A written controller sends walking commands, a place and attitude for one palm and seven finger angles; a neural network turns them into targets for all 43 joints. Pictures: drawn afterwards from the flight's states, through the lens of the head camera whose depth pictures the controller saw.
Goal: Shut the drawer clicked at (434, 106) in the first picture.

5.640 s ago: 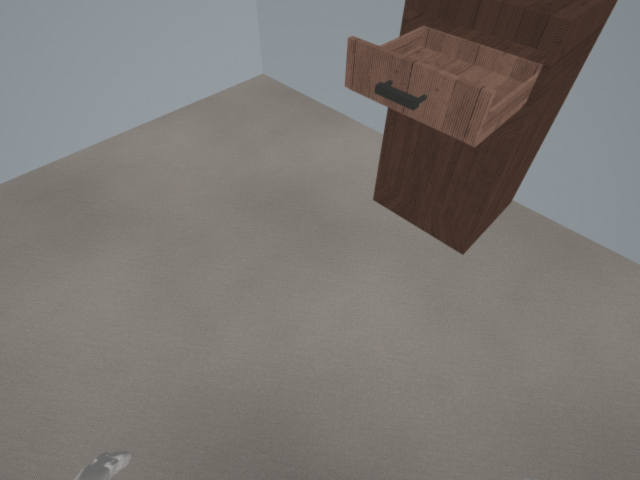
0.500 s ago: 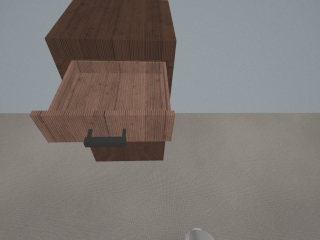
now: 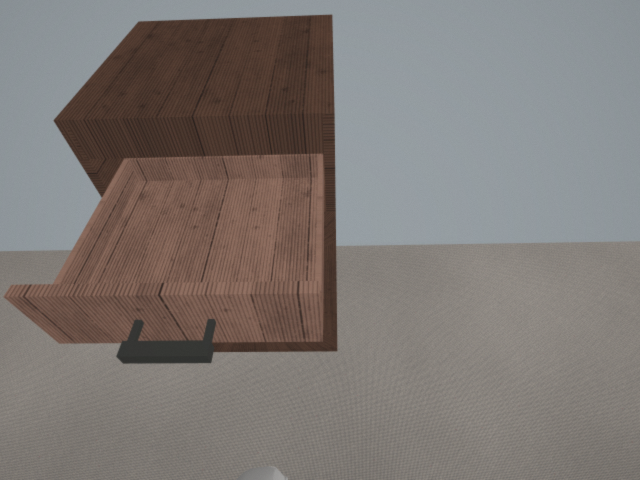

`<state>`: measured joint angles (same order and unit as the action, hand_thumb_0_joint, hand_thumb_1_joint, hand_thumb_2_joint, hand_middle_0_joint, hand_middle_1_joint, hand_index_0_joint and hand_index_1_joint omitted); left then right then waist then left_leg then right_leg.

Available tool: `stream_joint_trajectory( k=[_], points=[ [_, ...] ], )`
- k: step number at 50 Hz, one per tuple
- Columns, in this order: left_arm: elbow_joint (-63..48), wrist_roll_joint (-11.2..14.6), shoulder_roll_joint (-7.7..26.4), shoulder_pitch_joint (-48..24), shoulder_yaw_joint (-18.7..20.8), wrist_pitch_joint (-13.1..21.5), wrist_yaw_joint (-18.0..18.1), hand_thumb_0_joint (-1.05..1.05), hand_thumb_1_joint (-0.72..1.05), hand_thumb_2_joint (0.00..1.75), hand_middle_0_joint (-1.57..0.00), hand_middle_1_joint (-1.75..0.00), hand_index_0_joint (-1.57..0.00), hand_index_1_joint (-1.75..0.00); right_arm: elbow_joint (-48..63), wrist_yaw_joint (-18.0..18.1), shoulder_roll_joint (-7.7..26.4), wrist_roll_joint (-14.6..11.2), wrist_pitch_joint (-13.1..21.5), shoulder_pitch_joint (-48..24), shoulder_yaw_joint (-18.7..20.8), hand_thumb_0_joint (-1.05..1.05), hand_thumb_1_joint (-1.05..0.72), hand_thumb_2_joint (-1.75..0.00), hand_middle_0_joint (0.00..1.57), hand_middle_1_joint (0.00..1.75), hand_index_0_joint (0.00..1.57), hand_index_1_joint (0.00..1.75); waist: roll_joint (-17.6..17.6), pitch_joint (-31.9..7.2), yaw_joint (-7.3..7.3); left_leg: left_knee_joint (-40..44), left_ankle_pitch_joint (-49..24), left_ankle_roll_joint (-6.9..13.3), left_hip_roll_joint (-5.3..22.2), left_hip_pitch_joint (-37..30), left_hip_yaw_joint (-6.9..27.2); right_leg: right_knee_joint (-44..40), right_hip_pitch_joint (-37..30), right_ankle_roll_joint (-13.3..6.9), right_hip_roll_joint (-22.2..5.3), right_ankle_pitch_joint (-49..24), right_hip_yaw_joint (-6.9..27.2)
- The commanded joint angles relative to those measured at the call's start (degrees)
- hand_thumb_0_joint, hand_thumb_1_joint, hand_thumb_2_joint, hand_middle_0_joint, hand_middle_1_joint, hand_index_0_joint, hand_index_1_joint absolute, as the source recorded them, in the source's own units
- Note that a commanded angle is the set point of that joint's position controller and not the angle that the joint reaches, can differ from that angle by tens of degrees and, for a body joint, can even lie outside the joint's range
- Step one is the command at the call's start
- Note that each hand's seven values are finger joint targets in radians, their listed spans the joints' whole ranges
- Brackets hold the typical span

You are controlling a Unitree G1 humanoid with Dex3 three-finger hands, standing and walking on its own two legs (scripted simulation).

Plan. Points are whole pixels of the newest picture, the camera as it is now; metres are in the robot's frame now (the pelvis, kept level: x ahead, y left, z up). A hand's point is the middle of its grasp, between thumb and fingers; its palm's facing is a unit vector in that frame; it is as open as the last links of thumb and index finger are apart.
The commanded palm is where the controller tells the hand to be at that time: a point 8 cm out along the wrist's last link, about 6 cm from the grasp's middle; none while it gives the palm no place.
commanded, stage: come to a stop and stand still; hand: left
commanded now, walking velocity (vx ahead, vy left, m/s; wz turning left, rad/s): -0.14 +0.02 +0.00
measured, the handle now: (170, 338) +0.30 +0.24 -0.03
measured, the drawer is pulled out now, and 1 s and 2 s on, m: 0.30 0.30 0.30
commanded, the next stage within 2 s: look again from close up in 1.12 s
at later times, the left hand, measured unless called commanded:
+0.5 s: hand out of the picture -0.04 +0.23 -0.18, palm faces +0.04 -0.98 -0.17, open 7.4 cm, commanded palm none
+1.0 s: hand out of the picture -0.08 +0.13 -0.18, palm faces +0.06 -0.99 -0.16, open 7.3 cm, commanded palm none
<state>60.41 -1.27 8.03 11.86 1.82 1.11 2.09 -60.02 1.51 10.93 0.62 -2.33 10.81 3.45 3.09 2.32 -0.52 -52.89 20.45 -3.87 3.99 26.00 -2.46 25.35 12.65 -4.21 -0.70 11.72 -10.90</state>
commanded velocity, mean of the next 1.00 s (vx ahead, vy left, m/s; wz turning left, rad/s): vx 0.01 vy -0.06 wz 0.00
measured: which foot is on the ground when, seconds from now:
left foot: up 0.00-0.18, down 0.20-1.00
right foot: down 0.00-0.20, up 0.22-0.64, down 0.66-1.00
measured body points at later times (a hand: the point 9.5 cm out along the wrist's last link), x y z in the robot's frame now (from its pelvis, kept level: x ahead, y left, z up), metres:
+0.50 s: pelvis -0.03 +0.05 +0.01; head -0.02 +0.08 +0.45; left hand -0.04 +0.28 -0.17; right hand +0.02 -0.19 -0.13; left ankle -0.01 +0.15 -0.74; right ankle -0.10 -0.10 -0.68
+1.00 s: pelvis -0.06 -0.03 +0.00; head -0.06 -0.03 +0.45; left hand -0.08 +0.18 -0.16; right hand -0.11 -0.23 -0.17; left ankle -0.03 +0.14 -0.74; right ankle -0.10 -0.10 -0.74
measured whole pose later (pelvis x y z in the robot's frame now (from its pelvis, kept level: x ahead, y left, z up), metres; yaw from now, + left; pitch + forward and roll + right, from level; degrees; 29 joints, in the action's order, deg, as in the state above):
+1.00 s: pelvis -0.06 -0.03 +0.00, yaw +1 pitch -2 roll +0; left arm 65.6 -0.2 6.3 17.1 0.4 -0.1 1.8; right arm -68.1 2.0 6.4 0.8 -1.2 19.5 0.8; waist 0.9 2.1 0.9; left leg -25.0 10.3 -4.1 5.5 12.4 -0.3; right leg 23.8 5.4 -3.5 2.6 16.5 -5.3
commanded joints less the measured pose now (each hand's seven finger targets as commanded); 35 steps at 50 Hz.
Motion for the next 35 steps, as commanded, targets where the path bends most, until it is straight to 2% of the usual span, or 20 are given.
stream_joint_trajectory(
  k=[1,5,6,8,9,10,11,12,13,15,18,20,25,27,29,31,32,33,34,35],
  points=[
    [-2.8,-0.3,10.5,3.6,2.7,-0.4,0.9,0.00,0.90,0.90,-0.20,-0.30,-0.20,-0.30,2.5,-0.4,2.4,0.2,-1.1,3.9,0.5,0.00,-0.90,-0.90,0.20,0.30,0.20,0.30,-10.7,-0.9,-0.30,-1.0,2.9,-0.1,-0.3,-0.4,2.2,-5.8,-1.6,-7.7,-19.9,-35.8,12.8],
    [-3.3,-0.8,11.3,3.0,3.1,-1.0,0.8,0.00,0.90,0.90,-0.20,-0.30,-0.20,-0.30,4.0,-0.6,1.5,-0.3,-0.2,2.0,0.3,0.00,-0.90,-0.90,0.20,0.30,0.20,0.30,-12.6,-2.4,-0.48,8.7,3.1,1.0,-1.1,-5.9,1.0,-4.9,-1.0,-7.4,-18.5,-27.4,13.7],
    [-3.1,-0.7,11.2,3.2,3.0,-1.1,0.7,0.00,0.90,0.90,-0.20,-0.30,-0.20,-0.30,3.9,-0.6,1.3,-0.3,0.2,2.4,0.2,0.00,-0.90,-0.90,0.20,0.30,0.20,0.30,-11.5,-3.4,-0.34,13.3,0.9,1.2,-1.5,-8.7,0.3,-4.0,-0.8,-6.5,-17.5,-24.6,13.6],
    [-2.6,-0.1,10.4,2.3,2.6,-1.5,0.5,0.00,0.90,0.90,-0.20,-0.30,-0.20,-0.30,2.3,-0.6,0.8,-0.3,1.1,5.9,-0.2,0.00,-0.90,-0.90,0.20,0.30,0.20,0.30,-10.2,-5.2,1.57,27.7,-11.9,1.7,-1.5,-18.7,-0.6,0.0,2.6,-2.0,-13.3,-13.1,11.0],
    [-2.7,0.3,7.8,4.3,2.1,-1.8,0.3,0.00,0.90,0.90,-0.20,-0.30,-0.20,-0.30,2.3,-0.3,3.6,0.0,2.0,6.7,0.1,0.00,-0.90,-0.90,0.20,0.30,0.20,0.30,-1.8,-6.2,1.17,31.9,-17.4,3.1,3.8,-22.4,4.6,5.1,5.7,1.1,-9.1,-3.5,9.2],
    [-3.1,0.8,4.9,6.3,1.4,-2.0,0.1,0.00,0.90,0.90,-0.20,-0.30,-0.20,-0.30,3.7,0.0,7.4,0.4,2.6,5.2,0.5,0.00,-0.90,-0.90,0.20,0.30,0.20,0.30,10.6,-5.5,0.15,36.5,-25.9,7.6,14.1,-19.3,16.5,10.0,9.0,4.6,-3.9,9.3,5.7],
    [-2.8,0.6,5.2,5.5,1.2,-2.1,0.2,0.00,0.90,0.90,-0.20,-0.30,-0.20,-0.30,4.4,0.3,8.2,0.7,2.2,2.2,0.3,0.00,-0.90,-0.90,0.20,0.30,0.20,0.30,10.0,-3.9,0.01,38.9,-25.6,12.4,17.5,-13.0,18.6,16.6,7.0,4.8,-2.6,17.5,8.2],
    [-2.4,0.4,4.8,5.4,1.3,-2.1,0.0,0.00,0.90,0.90,-0.20,-0.30,-0.20,-0.30,4.6,0.9,7.5,1.0,2.4,0.3,-0.2,0.00,-0.90,-0.90,0.20,0.30,0.20,0.30,6.1,-1.9,-0.49,39.8,-24.2,13.6,16.8,-10.5,16.2,20.8,6.8,4.7,-2.8,16.7,10.3],
    [-1.5,0.1,4.9,6.0,1.4,-2.6,-0.1,0.00,0.90,0.90,-0.20,-0.30,-0.20,-0.30,3.8,1.5,6.9,1.0,2.9,0.1,-0.4,0.00,-0.90,-0.90,0.20,0.30,0.20,0.30,9.3,-2.5,-0.61,39.8,-26.4,13.3,15.5,-11.8,16.4,24.3,7.7,4.9,-2.2,17.0,11.7],
    [0.1,-0.1,6.1,6.7,2.0,-2.9,-0.6,0.00,0.90,0.90,-0.20,-0.30,-0.20,-0.30,3.1,1.9,5.9,0.8,2.8,-0.2,-0.7,0.00,-0.90,-0.90,0.20,0.30,0.20,0.30,5.6,-2.3,-0.59,37.9,-27.7,12.3,13.5,-15.5,12.4,29.0,11.0,5.1,-1.5,13.2,13.9],
    [0.8,-0.3,6.0,7.2,2.1,-2.9,-1.2,0.00,0.90,0.90,-0.20,-0.30,-0.20,-0.30,2.4,2.1,5.8,0.6,3.0,1.7,-0.3,0.00,-0.90,-0.90,0.20,0.30,0.20,0.30,1.5,-2.9,0.24,37.5,-28.0,11.8,12.6,-19.5,10.1,31.4,13.5,6.1,-1.1,10.5,13.8],
    [0.6,-0.2,5.7,6.5,2.1,-3.2,-1.1,0.00,0.90,0.90,-0.20,-0.30,-0.20,-0.30,1.4,2.1,6.5,0.7,3.0,3.9,0.0,0.00,-0.90,-0.90,0.20,0.30,0.20,0.30,3.0,-3.3,1.02,37.6,-27.8,11.8,12.9,-21.5,10.1,30.7,13.9,6.6,-1.2,11.1,13.7],
    [-0.3,-0.1,4.8,3.9,1.5,-3.6,-1.4,0.00,0.90,0.90,-0.20,-0.30,-0.20,-0.30,-0.2,1.9,7.3,1.0,2.5,6.2,0.7,0.00,-0.90,-0.90,0.20,0.30,0.20,0.30,6.0,-2.4,2.57,38.4,-20.9,12.5,13.0,-21.5,11.5,21.3,10.7,6.2,-1.9,15.0,11.2],
    [-0.2,0.1,3.9,3.7,1.1,-3.4,-1.3,0.00,0.90,0.90,-0.20,-0.30,-0.20,-0.30,-0.5,1.5,7.6,1.1,2.3,6.4,0.9,0.00,-0.90,-0.90,0.20,0.30,0.20,0.30,7.4,-1.7,2.76,39.5,-13.1,12.3,12.3,-18.2,12.1,16.0,6.9,5.6,-1.6,15.6,10.0],
    [0.5,0.3,3.5,5.4,0.9,-3.1,-1.2,0.00,0.90,0.90,-0.20,-0.30,-0.20,-0.30,-0.9,1.1,7.6,1.1,2.2,5.8,1.0,0.00,-0.90,-0.90,0.20,0.30,0.20,0.30,7.7,-1.7,1.64,39.8,-8.2,11.5,11.3,-15.3,12.3,9.6,2.9,4.9,-0.9,13.1,9.0],
    [2.4,0.3,3.6,9.8,1.0,-2.5,-1.0,0.00,0.90,0.90,-0.20,-0.30,-0.20,-0.30,-1.1,0.8,7.0,0.7,2.0,5.1,1.0,0.00,-0.90,-0.90,0.20,0.30,0.20,0.30,5.3,-2.1,-0.43,37.2,-3.8,8.6,8.2,-10.6,9.5,-2.4,-5.7,4.6,-0.5,2.8,7.4],
    [3.0,0.1,5.1,10.9,1.0,-2.1,-0.7,0.00,0.90,0.90,-0.20,-0.30,-0.20,-0.30,-1.5,0.6,5.1,0.3,1.9,5.8,0.8,0.00,-0.90,-0.90,0.20,0.30,0.20,0.30,1.1,-2.3,-0.60,34.0,-2.6,6.2,5.4,-8.0,6.5,-7.5,-9.5,4.0,-2.7,0.8,10.1],
    [2.9,0.0,7.8,9.5,1.0,-1.5,-0.3,0.00,0.90,0.90,-0.20,-0.30,-0.20,-0.30,-1.6,0.3,2.1,-0.3,1.9,6.0,0.0,0.00,-0.90,-0.90,0.20,0.30,0.20,0.30,-7.1,-1.2,0.06,28.7,-1.8,3.6,1.5,-4.7,2.4,-11.3,-9.5,2.0,-9.1,4.8,17.9],
    [2.3,0.3,9.9,7.5,1.0,-1.2,-0.2,0.00,0.90,0.90,-0.20,-0.30,-0.20,-0.30,-0.9,0.0,-0.1,-0.1,1.7,5.1,-1.1,0.00,-0.90,-0.90,0.20,0.30,0.20,0.30,-13.5,1.0,0.47,25.9,0.0,2.5,-0.6,-5.8,-0.2,-15.8,-2.5,-0.4,-14.3,10.3,21.8],
    [1.4,0.4,10.4,4.9,0.8,-1.2,-0.2,0.00,0.90,0.90,-0.20,-0.30,-0.20,-0.30,-0.9,-0.4,0.1,0.3,1.6,5.3,-1.2,0.00,-0.90,-0.90,0.20,0.30,0.20,0.30,-11.6,1.9,1.05,24.4,-0.4,2.5,-0.3,-8.8,0.1,-16.7,2.4,-1.7,-15.4,15.4,21.6]
  ],
)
